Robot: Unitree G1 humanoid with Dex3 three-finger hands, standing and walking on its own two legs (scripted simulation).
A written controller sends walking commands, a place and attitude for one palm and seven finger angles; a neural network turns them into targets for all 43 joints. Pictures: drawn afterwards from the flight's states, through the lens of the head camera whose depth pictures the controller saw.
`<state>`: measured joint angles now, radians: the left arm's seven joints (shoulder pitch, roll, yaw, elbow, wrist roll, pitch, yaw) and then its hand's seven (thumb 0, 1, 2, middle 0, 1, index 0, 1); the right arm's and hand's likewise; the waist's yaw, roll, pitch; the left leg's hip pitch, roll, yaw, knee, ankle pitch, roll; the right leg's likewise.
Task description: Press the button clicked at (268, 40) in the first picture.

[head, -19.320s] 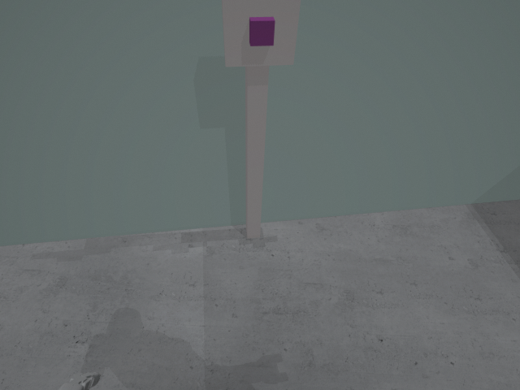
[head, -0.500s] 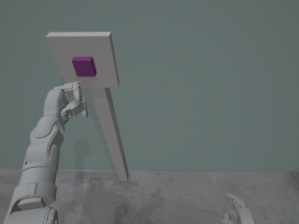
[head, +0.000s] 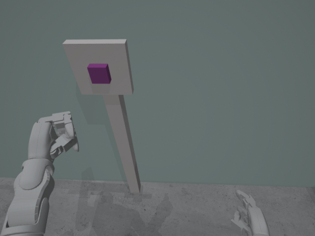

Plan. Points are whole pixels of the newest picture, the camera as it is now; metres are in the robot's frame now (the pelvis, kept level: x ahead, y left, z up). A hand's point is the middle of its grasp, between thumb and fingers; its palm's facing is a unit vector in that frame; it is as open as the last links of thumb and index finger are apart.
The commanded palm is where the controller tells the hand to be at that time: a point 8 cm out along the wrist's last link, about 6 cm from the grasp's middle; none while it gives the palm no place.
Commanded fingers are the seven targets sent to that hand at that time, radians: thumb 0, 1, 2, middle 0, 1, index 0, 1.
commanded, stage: draw the hand back to the body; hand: left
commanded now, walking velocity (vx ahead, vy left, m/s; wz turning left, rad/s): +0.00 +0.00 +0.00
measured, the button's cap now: (100, 73) +0.53 +0.23 +0.17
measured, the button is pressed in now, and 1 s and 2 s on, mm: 0 0 0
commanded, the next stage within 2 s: step back with the hand held close in 0.86 s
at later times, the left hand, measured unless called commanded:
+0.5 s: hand (50, 157) +0.22 +0.24 +0.16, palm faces +0.37 -0.86 -0.35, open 3.1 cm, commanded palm +0.17 +0.29 +0.18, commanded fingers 0.00 0.90 0.90 -1.30 -1.50 -1.30 -1.50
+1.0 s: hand (44, 163) +0.21 +0.24 +0.16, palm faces +0.40 -0.84 -0.37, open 3.1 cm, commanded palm +0.16 +0.28 +0.18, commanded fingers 0.00 0.90 0.90 -1.30 -1.50 -1.30 -1.50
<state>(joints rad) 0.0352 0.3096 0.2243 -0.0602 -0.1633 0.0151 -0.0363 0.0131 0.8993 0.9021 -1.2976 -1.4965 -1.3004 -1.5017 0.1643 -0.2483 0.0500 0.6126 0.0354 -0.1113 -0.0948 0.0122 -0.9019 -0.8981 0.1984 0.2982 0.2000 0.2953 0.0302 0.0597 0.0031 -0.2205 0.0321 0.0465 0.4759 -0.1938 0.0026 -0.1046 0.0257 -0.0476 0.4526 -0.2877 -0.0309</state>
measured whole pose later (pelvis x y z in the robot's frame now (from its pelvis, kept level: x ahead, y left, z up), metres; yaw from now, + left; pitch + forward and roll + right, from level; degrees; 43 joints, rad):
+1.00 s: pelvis +0.02 +0.01 +0.00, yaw +0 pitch -5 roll +0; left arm 0.52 0.32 0.27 -0.47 -0.07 -0.09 0.10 0.01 0.89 0.90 -1.30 -1.50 -1.30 -1.50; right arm 0.18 -0.21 0.03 0.62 -0.01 -0.06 -0.08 0.01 -0.90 -0.90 0.20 0.30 0.20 0.30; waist 0.07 0.06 0.02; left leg -0.12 0.03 0.06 0.42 -0.21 0.01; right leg 0.01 0.02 -0.03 0.35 -0.27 -0.02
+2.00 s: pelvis -0.11 +0.06 -0.02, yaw +0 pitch -1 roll -5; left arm 0.53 0.42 0.39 -0.60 -0.02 -0.25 0.16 0.01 0.89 0.90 -1.31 -1.50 -1.31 -1.50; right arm 0.20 -0.20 -0.01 0.60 -0.02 -0.09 -0.07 0.01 -0.90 -0.90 0.20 0.30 0.20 0.30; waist -0.02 0.04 0.05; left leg -0.49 0.03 0.04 0.55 -0.04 0.09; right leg -0.42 0.09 0.03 0.93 -0.45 0.00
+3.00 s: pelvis -0.25 +0.10 -0.01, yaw -3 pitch -1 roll +0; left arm 0.63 0.42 0.40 -0.59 -0.01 -0.21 0.17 0.01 0.89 0.90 -1.30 -1.50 -1.31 -1.50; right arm 0.28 -0.15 0.02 0.62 -0.01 -0.12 -0.06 0.01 -0.90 -0.90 0.20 0.30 0.20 0.30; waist -0.04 -0.02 -0.03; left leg -0.26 0.05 0.02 0.55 -0.28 -0.02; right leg -0.30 0.02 -0.08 0.64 -0.41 -0.01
